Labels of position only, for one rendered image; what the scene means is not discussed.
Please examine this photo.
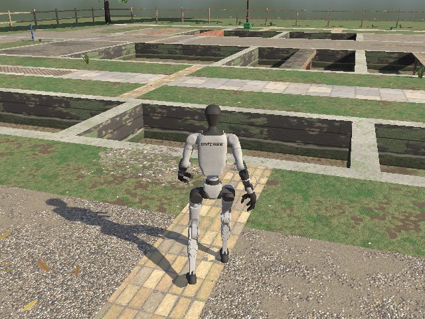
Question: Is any robot left hand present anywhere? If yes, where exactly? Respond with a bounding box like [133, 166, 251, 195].
[178, 172, 193, 183]

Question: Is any robot right hand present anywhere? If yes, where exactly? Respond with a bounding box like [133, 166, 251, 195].
[241, 192, 256, 211]

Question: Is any robot left upper arm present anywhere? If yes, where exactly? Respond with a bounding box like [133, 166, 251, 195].
[180, 133, 199, 169]

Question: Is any robot right upper arm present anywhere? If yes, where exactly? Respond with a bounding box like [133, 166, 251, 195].
[226, 134, 245, 171]

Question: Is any left robot shin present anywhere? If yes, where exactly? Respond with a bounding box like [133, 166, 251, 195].
[187, 227, 198, 275]

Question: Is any robot shin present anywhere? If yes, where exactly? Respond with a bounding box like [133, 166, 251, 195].
[221, 213, 231, 255]
[187, 227, 198, 275]

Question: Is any robot left forearm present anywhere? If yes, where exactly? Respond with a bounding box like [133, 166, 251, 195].
[178, 158, 187, 176]

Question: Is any robot right forearm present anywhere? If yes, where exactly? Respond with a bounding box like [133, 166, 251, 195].
[239, 160, 254, 194]

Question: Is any right robot shin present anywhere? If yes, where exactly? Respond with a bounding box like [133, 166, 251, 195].
[221, 213, 231, 255]

